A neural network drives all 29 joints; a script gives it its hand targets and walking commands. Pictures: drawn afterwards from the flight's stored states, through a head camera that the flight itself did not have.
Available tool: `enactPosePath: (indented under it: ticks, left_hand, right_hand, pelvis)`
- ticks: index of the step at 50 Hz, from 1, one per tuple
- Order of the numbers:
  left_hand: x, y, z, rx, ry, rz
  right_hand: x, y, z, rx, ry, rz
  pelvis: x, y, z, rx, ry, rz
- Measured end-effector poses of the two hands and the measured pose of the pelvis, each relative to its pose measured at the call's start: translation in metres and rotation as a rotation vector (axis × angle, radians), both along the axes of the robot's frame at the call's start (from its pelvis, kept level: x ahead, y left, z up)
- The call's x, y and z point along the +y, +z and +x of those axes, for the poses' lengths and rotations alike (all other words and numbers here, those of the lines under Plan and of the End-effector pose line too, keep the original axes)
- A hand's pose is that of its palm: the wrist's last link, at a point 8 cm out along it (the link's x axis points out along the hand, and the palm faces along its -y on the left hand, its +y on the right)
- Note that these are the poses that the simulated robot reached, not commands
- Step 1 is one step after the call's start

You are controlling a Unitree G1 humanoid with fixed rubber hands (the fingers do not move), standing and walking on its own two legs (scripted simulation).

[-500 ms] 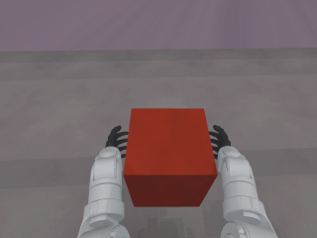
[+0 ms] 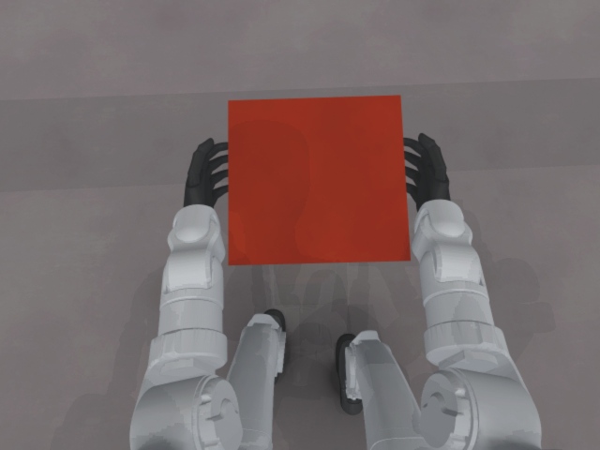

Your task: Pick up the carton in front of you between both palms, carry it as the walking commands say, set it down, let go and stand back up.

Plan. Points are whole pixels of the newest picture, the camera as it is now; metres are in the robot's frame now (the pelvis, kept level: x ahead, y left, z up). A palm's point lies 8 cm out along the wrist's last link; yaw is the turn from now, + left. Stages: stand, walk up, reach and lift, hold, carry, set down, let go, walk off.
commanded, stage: set down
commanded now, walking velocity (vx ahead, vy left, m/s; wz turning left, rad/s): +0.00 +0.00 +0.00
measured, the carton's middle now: (314, 197) +0.43 +0.03 -0.16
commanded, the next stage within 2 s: none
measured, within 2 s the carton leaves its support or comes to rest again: rests again in 1.70 s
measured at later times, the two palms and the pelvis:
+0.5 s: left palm (201, 195) +0.44 +0.22 -0.21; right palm (378, 187) +0.47 -0.08 -0.21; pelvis -0.01 -0.01 -0.12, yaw -2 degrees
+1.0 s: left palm (202, 199) +0.47 +0.26 -0.36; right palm (343, 187) +0.52 -0.04 -0.36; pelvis -0.04 +0.00 -0.23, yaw -4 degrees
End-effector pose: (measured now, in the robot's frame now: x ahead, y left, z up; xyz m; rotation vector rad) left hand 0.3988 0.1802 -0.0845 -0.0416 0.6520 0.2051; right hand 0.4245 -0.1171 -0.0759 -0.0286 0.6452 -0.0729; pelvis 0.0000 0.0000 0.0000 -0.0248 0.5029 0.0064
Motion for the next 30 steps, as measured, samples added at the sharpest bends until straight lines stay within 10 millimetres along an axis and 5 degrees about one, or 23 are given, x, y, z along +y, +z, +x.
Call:
enactPosePath:
  ticks: [11,30]
  left_hand:
    - [0.013,-0.042,0.023,0.019,0.024,-0.014]
    - [0.045,-0.16,0.046,0.032,0.041,0.003]
  right_hand:
    - [0.014,-0.042,0.028,0.021,-0.007,0.034]
    - [0.046,-0.165,0.058,0.031,0.031,0.023]
  pelvis:
    - [-0.008,-0.049,0.005,0.161,-0.013,-0.001]
    - [-0.007,-0.145,-0.02,0.276,-0.027,-0.022]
